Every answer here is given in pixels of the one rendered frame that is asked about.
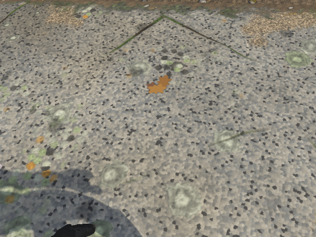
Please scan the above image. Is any left robot hand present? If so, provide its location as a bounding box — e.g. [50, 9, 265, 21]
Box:
[51, 223, 96, 237]

